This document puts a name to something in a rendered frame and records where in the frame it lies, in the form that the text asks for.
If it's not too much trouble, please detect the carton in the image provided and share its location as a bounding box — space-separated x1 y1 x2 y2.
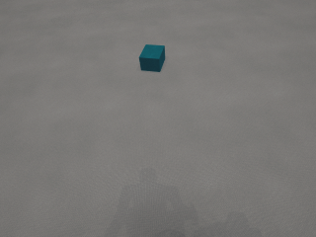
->
139 44 166 72

